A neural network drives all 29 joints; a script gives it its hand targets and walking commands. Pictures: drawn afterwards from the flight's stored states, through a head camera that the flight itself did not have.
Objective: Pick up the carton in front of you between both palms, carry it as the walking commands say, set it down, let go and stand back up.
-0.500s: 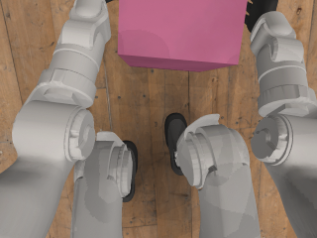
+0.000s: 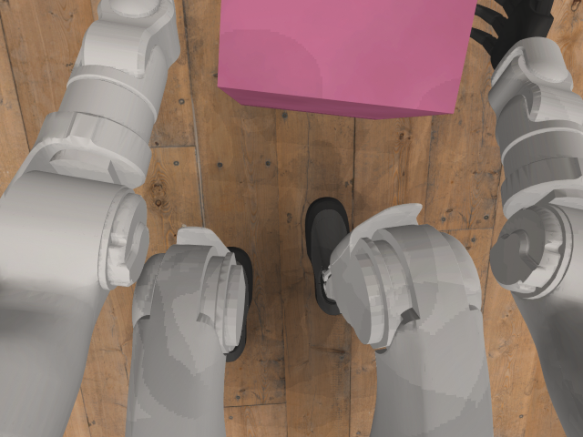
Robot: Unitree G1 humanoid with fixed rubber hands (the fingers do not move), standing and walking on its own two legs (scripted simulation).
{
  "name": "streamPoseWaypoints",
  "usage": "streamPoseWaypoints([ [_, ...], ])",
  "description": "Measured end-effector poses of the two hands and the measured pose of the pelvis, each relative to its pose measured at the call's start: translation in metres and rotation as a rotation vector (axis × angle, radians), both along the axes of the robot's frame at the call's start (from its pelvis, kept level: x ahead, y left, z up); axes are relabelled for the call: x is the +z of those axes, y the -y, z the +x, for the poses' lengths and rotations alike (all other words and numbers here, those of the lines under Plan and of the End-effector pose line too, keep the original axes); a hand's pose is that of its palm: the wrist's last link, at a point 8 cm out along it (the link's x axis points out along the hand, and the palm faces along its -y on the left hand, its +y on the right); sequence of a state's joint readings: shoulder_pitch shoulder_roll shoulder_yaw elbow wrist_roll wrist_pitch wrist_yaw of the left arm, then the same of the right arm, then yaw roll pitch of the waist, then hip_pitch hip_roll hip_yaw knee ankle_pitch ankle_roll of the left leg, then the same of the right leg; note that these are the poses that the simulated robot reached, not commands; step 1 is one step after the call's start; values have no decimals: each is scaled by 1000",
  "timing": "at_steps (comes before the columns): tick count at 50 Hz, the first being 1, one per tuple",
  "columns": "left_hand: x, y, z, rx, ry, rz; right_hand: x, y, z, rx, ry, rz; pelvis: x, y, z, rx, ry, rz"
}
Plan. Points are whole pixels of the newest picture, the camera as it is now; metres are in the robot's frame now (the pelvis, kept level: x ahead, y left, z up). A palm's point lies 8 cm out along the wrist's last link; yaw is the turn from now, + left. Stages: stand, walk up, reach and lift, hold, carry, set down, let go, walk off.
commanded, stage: set down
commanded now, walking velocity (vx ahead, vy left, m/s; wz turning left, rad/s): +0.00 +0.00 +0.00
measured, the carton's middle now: (330, 17) +0.53 -0.12 -0.23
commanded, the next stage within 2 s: let go in 1.14 s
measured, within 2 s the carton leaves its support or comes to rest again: neither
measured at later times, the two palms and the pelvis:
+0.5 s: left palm out of the picture +0.59 +0.03 -0.03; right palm out of the picture +0.49 -0.33 -0.04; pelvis +0.01 -0.01 +0.08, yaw -1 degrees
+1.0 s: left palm out of the picture +0.58 +0.05 +0.11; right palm out of the picture +0.48 -0.34 +0.11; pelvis +0.04 -0.01 +0.22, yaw -2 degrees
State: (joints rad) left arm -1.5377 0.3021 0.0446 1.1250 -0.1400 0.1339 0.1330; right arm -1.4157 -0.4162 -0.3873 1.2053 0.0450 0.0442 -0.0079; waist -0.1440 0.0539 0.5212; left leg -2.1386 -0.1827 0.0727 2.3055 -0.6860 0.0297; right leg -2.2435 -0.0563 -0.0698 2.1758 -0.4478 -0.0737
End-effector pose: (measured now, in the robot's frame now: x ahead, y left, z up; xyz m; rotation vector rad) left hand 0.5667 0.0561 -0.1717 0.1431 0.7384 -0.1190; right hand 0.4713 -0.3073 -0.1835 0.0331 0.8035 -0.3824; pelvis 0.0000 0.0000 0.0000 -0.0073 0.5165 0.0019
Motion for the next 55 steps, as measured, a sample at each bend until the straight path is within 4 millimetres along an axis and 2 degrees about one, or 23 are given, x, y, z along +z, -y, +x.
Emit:
streamPoseWaypoints([
  [3,0,-7,2,4,19,-4,5,15,-1,-7,12,-34,0,2,1,-3,-6,2],
  [8,13,1,7,-11,59,-30,25,23,13,-6,76,-28,2,4,2,-11,-17,7],
  [13,47,13,15,-11,118,-27,57,18,29,14,149,-5,11,7,3,-31,-35,25],
  [16,73,19,20,-9,138,-17,81,18,31,14,172,-4,22,7,4,-40,-51,34],
  [22,120,26,22,7,124,-9,122,23,20,12,150,-12,57,8,8,-54,-107,47],
  [27,152,21,20,18,98,-6,154,28,12,9,126,-17,90,10,12,-57,-161,57],
  [36,200,6,23,28,104,1,207,26,20,27,132,-11,135,11,20,-59,-226,62],
  [47,261,5,17,10,100,4,276,33,14,43,129,-15,199,14,35,-68,-249,53],
  [55,314,3,19,9,84,9,328,36,15,43,122,-7,250,17,48,-82,-238,55],
])
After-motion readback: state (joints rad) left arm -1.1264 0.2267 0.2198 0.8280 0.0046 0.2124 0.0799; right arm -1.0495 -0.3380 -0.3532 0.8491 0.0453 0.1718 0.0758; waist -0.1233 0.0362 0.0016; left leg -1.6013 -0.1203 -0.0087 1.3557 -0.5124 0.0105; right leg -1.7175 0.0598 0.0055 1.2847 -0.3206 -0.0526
